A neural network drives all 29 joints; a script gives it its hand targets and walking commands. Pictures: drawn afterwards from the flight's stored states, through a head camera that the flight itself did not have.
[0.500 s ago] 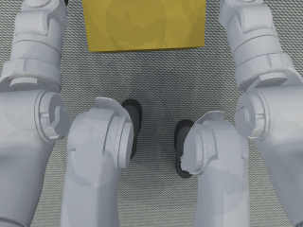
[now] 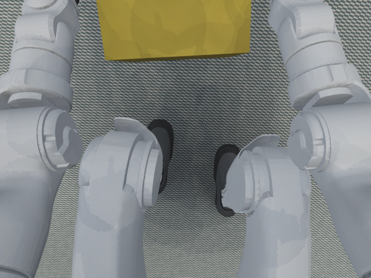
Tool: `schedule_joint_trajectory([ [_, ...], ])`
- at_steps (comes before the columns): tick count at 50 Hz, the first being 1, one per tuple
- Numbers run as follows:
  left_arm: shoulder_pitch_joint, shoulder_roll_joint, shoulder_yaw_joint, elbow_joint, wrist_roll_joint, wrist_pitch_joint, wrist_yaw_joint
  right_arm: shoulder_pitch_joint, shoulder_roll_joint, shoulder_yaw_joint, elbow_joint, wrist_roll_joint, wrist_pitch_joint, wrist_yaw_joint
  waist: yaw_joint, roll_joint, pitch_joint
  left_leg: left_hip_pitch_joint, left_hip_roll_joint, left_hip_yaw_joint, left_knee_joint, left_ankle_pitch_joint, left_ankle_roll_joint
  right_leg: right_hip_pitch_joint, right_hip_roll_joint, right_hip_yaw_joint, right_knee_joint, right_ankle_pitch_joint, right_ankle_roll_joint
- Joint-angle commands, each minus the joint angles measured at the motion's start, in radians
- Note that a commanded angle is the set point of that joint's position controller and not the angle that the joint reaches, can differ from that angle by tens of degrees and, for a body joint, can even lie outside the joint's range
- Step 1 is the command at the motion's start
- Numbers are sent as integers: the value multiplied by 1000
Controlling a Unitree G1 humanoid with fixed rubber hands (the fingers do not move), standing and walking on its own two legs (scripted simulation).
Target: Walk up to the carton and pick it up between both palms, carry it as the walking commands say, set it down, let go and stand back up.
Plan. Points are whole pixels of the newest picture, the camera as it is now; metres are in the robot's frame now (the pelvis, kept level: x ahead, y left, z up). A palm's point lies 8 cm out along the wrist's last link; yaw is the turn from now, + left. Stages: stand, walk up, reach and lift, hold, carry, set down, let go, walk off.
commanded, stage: set down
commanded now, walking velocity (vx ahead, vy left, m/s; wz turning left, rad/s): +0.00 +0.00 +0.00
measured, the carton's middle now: out of the picture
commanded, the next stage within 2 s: let go in 1.96 s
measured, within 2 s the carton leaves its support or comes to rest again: neither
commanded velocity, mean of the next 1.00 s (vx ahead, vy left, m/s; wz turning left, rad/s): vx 0.00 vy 0.00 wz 0.00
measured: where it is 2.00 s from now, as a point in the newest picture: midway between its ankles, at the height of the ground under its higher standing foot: (191, 180)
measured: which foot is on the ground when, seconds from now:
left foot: down 0.00-1.00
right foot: down 0.00-1.00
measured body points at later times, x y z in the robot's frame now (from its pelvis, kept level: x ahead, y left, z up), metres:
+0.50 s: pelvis +0.00 +0.01 +0.00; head +0.37 +0.04 +0.23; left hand +0.51 +0.30 -0.19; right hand +0.58 -0.09 -0.19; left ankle +0.13 +0.11 -0.32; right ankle +0.09 -0.09 -0.32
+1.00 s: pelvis +0.00 +0.01 +0.07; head +0.35 +0.05 +0.34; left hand +0.53 +0.31 -0.06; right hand +0.60 -0.09 -0.06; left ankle +0.13 +0.11 -0.32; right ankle +0.09 -0.09 -0.32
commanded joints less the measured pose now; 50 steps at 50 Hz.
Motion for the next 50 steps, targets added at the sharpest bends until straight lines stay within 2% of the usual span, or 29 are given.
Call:
schedule_joint_trajectory([
  [1, -300, -164, -56, -63, -19, -46, -35, -343, 211, 104, -105, 32, -37, 68, 74, -73, -1004, 567, -51, -71, -112, 300, -27, 301, -22, 80, -220, 232, 42],
  [5, -253, 116, -22, -2, -45, -87, 62, -303, -75, 96, -82, 57, -49, -13, 77, -55, -1086, 622, -37, -80, -121, 346, -38, 336, -38, 85, -221, 254, 54],
  [10, -258, 188, -22, 19, -73, -110, 99, -293, -128, 113, -67, 90, -51, -36, 103, -57, -1157, 634, -26, -88, -115, 414, -32, 330, -48, 100, -217, 304, 60],
  [13, -248, 193, -28, 26, -85, -115, 100, -287, -139, 121, -63, 105, -51, -31, 106, -57, -1158, 633, -21, -94, -119, 419, -30, 305, -51, 101, -218, 299, 59],
  [21, -241, 190, -66, 17, -126, -108, 84, -281, -187, 116, -46, 114, -47, -10, 67, -46, -1127, 642, -11, -114, -138, 381, -31, 250, -65, 83, -220, 238, 46],
  [25, -248, 205, -74, 2, -142, -103, 86, -294, -206, 116, -54, 123, -46, -5, 65, -42, -1144, 674, -10, -120, -138, 382, -33, 250, -69, 74, -214, 220, 44],
  [32, -263, 261, -73, -155, -172, -75, 117, -334, -241, 120, -204, 138, -21, -31, 84, -43, -1487, 894, -30, -95, -164, 474, -30, 386, -57, 41, -239, 250, 43],
  [38, -183, 226, -65, -173, -148, -26, 118, -254, -227, 91, -197, 125, 13, -38, 71, -11, -1489, 914, -35, -77, -223, 443, -29, 318, -49, 32, -313, 202, 41],
  [45, -140, 181, -52, -245, -121, 6, 92, -183, -213, 20, -193, 63, 26, -36, 18, 31, -1491, 923, -43, -79, -322, 442, -41, 279, -39, 29, -418, 195, 39],
  [50, -100, 178, -16, -277, -89, 32, 82, -164, -192, 2, -222, 41, 44, -27, 35, 22, -1521, 929, -50, -74, -407, 434, -43, 315, -32, 31, -494, 192, 41],
])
